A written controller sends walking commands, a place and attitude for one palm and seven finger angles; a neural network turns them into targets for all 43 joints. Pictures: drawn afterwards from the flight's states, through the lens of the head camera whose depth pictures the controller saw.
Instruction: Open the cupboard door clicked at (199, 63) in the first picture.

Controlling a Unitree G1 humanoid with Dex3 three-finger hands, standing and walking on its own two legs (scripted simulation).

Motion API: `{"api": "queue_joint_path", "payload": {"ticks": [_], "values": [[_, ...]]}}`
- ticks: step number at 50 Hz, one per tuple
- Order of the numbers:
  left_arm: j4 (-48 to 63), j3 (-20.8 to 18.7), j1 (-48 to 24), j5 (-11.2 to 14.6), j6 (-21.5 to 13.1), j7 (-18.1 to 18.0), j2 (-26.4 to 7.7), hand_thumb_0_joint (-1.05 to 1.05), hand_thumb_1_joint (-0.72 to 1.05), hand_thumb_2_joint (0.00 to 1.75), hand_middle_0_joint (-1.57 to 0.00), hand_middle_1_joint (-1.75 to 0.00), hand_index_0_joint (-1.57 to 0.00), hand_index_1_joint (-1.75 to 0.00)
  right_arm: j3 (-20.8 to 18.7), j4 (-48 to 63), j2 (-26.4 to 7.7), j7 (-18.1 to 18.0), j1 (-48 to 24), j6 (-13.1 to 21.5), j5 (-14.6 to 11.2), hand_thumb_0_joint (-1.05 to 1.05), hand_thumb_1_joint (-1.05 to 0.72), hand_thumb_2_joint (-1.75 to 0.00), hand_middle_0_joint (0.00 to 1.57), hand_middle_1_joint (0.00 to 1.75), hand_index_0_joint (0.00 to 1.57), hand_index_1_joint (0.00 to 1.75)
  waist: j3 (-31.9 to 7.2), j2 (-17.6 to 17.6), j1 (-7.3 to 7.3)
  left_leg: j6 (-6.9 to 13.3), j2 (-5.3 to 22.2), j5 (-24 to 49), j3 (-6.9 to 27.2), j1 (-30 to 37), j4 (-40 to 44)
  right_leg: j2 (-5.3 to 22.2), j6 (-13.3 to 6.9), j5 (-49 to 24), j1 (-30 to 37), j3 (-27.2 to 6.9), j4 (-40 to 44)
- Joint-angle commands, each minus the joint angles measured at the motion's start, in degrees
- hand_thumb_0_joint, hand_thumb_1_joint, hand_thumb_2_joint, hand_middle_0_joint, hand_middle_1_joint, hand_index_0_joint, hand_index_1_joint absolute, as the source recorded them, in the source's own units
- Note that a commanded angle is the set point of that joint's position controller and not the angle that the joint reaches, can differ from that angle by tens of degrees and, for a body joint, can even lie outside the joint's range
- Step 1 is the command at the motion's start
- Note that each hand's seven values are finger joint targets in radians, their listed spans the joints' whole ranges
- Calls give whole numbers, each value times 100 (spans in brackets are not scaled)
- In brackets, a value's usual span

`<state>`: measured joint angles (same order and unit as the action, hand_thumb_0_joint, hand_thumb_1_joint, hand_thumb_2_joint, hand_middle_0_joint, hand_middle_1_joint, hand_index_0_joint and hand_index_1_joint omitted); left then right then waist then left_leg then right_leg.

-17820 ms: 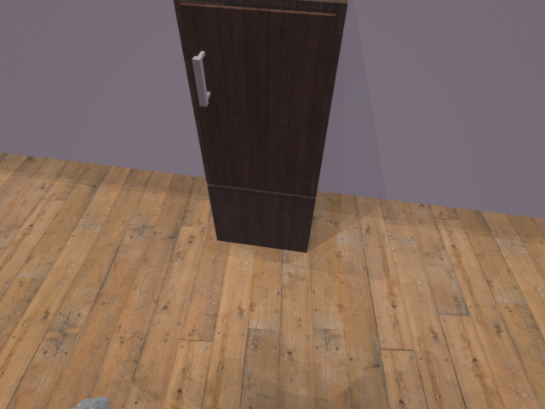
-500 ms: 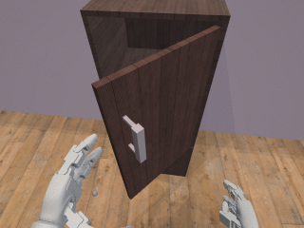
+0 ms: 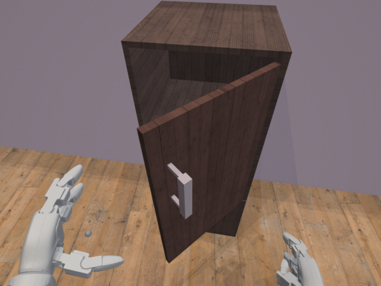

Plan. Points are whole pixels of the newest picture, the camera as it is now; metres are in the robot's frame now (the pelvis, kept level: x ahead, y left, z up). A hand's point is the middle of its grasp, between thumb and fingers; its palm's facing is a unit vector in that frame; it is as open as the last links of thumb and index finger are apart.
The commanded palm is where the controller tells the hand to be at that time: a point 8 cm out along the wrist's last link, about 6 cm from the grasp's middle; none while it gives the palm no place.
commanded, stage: draw the hand back to the body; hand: left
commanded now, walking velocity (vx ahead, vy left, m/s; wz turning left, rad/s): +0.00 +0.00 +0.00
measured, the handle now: (179, 191) +0.30 +0.06 +0.07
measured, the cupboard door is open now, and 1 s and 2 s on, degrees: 50 50 50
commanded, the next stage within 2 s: step back with the hand held close in 0.88 s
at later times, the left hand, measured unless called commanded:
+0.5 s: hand (45, 190) +0.21 +0.26 +0.17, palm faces +0.43 -0.81 -0.39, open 9.1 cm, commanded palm +0.16 +0.30 +0.19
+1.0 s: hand (49, 190) +0.21 +0.25 +0.18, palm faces +0.44 -0.82 -0.38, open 7.4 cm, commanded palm +0.16 +0.29 +0.20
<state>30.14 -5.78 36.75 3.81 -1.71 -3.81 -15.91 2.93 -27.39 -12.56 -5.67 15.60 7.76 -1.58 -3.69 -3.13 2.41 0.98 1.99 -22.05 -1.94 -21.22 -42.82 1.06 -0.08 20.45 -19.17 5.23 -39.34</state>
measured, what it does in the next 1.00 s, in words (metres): stands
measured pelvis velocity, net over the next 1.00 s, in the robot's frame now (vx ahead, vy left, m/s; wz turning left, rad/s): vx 0.02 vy -0.01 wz -0.03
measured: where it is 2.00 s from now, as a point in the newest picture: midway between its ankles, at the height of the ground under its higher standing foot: outside the picture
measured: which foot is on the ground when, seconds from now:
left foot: down 0.00-1.00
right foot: down 0.00-1.00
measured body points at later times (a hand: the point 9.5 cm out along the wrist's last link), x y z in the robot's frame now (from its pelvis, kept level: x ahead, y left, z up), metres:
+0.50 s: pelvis +0.02 +0.00 +0.03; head +0.00 -0.02 +0.47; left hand +0.18 +0.30 +0.20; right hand +0.21 -0.22 -0.05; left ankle +0.01 +0.10 -0.72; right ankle +0.00 -0.12 -0.72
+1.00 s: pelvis +0.02 -0.01 +0.03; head +0.00 -0.03 +0.48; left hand +0.18 +0.29 +0.20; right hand +0.20 -0.23 -0.06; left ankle +0.01 +0.10 -0.72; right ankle +0.00 -0.12 -0.72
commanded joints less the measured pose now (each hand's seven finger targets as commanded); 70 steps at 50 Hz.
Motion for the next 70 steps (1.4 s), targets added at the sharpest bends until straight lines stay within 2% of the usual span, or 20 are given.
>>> {"api": "queue_joint_path", "payload": {"ticks": [1, 11, 19, 25, 27, 30, 31, 33, 37, 45, 49, 50, 51, 52, 53, 54, 56, 62, 64, 70], "values": [[1189, -638, -398, -150, -400, -360, -758, 0, 6, 54, -17, -30, -17, -30, -220, 747, -557, -67, -790, 368, 77, 0, -90, -90, 20, 30, 20, 30, 61, 4, 41, -3, -51, 835, 235, 533, 1352, -56, -115, -646, 355, -232, 1171], [843, -1221, -762, -125, -462, -433, -978, 0, 41, 69, -18, -30, -18, -30, -270, 340, -594, 6, -1046, 349, 133, 0, -90, -90, 20, 30, 20, 30, 154, 128, 125, -18, -13, 1672, 158, 1161, 1940, -67, -98, -1376, 1108, -222, 1609], [774, -1741, -1122, -85, -493, -449, -1258, 0, 69, 81, -19, -30, -19, -30, -328, 172, -632, 68, -1150, 247, 151, 0, -90, -90, 20, 30, 20, 30, 44, -138, 180, -36, -10, 2355, 122, 1482, 2080, -75, -108, -1862, 1452, -260, 1778], [540, -2052, -1519, -8, -509, -458, -1401, 0, 90, 90, -20, -30, -20, -30, -360, 89, -627, 74, -1198, 149, 143, 0, -90, -90, 20, 30, 20, 30, 163, -65, 164, -25, -22, 2237, 78, 1572, 2184, -74, -91, -1875, 1471, -273, 1910], [399, -1863, -1407, -6, -514, -413, -1170, 0, 90, 90, -20, -30, -20, -30, -374, 71, -626, 105, -1204, 134, 141, 0, -90, -90, 20, 30, 20, 30, 218, -57, 147, -21, -19, 2194, 52, 1605, 2212, -84, -75, -1820, 1432, -268, 1951], [409, -1789, -1379, 1, -498, -378, -1144, 0, 90, 90, -20, -30, -20, -30, -401, 92, -661, 129, -1233, 100, 142, 0, -90, -90, 20, 30, 20, 30, 141, 29, 156, 3, -19, 2334, 59, 1653, 2212, -85, -66, -1954, 1505, -280, 1955], [516, -1845, -1445, -10, -517, -381, -1241, 0, 90, 90, -20, -30, -20, -30, -412, 97, -666, 130, -1243, 110, 150, 0, -90, -90, 20, 30, 20, 30, 57, -61, 160, 13, -37, 2299, 28, 1695, 2196, -73, -61, -1981, 1514, -303, 1967], [525, -1922, -1397, -4, -529, -391, -1300, 0, 90, 90, -20, -30, -20, -30, -419, 88, -651, 122, -1241, 109, 155, 0, -90, -90, 20, 30, 20, 30, -6, 124, 179, 25, -44, 2309, 14, 1710, 2180, -89, -56, -2045, 1554, -302, 1980], [678, -2012, -1448, -19, -554, -413, -1409, 0, 90, 90, -20, -30, -20, -30, -411, 62, -618, 106, -1230, 136, 156, 0, -90, -90, 20, 30, 20, 30, -45, -137, 179, 3, -62, 2374, 6, 1754, 2158, -77, -72, -2107, 1563, -322, 1982], [387, -1933, -1401, 17, -553, -384, -1283, 0, 90, 90, -20, -30, -20, -30, -419, 31, -621, 111, -1266, 136, 141, 0, -90, -90, 20, 30, 20, 30, 241, 101, 152, 17, -39, 2020, 1, 1669, 2240, -91, -53, -1819, 1428, -335, 2104], [440, -1926, -1482, -4, -590, -387, -1309, 0, 90, 90, -20, -30, -20, -30, -423, -2, -632, 114, -1279, 159, 148, 0, -90, -90, 20, 30, 20, 30, 151, -76, 162, 17, -56, 2001, 9, 1689, 2248, -86, -76, -1789, 1502, -344, 2112], [644, -2051, -1921, -5, -623, -416, -1502, 0, 90, 90, -20, -30, -20, -30, -418, -1, -634, 106, -1320, 176, 137, 0, -90, -90, 20, 30, 20, 30, 145, -75, 145, 15, -64, 1906, 22, 1688, 2256, -85, -62, -1721, 1463, -370, 2137], [763, -2747, -2363, -31, -831, -435, -2158, 0, 90, 90, -20, -30, -20, -30, -402, 206, -704, 93, -1194, 63, 71, 0, -90, -90, 20, 30, 20, 30, 539, 206, -80, 102, 61, 1441, 11, 1358, 2061, 174, -50, -2060, 826, -939, 2441], [231, -2426, -1720, -30, -832, -367, -1719, 0, 90, 90, -20, -30, -20, -30, -413, 91, -640, 75, -1170, -42, 111, 0, -90, -90, 20, 30, 20, 30, 452, 532, -121, 114, 35, 1379, 67, 1380, 1938, 292, -48, -2159, 808, -934, 2458], [165, -2206, -1475, -55, -825, -323, -1498, 0, 90, 90, -20, -30, -20, -30, -438, 147, -680, 94, -1171, -116, 116, 0, -90, -90, 20, 30, 20, 30, 407, 552, -134, 98, 33, 1427, 20, 1402, 1896, 318, -42, -2245, 747, -956, 2447], [334, -2190, -1463, -78, -881, -312, -1506, 0, 90, 90, -20, -30, -20, -30, -456, 182, -695, 81, -1220, -167, 137, 0, -90, -90, 20, 30, 20, 30, 260, 247, -125, 90, 46, 1650, 11, 1378, 1936, 336, -44, -2518, 888, -829, 2306], [331, -2126, -1100, -82, -884, -324, -1431, 0, 90, 90, -20, -30, -20, -30, -484, 257, -732, 84, -1170, -255, 135, 0, -90, -90, 20, 30, 20, 30, -80, 81, -132, 62, 129, 2040, -13, 1413, 1951, 319, -17, -2822, 1043, -780, 2057], [761, -2469, -621, -81, -897, -433, -1757, 0, 90, 90, -20, -30, -20, -30, -573, 499, -702, 55, -1149, -466, 93, 0, -90, -90, 20, 30, 20, 30, -554, 291, -131, 44, 275, 2627, 5, 1219, 1886, 273, 41, -3322, 1227, -709, 1573], [964, -2570, -609, -97, -933, -479, -1870, 0, 90, 90, -20, -30, -20, -30, -599, 537, -737, 43, -1135, -505, 94, 0, -90, -90, 20, 30, 20, 30, -604, 34, -132, 48, 284, 2560, 73, 983, 1912, 281, 23, -3254, 1347, -714, 1437], [1110, -2601, -491, -121, -1053, -560, -1790, 0, 90, 90, -20, -30, -20, -30, -606, 640, -742, 41, -1060, -428, 69, 0, -90, -90, 20, 30, 20, 30, -317, -195, -133, 161, 474, 1387, 312, 81, 2246, 101, 72, -2126, 1348, -696, 1077]]}}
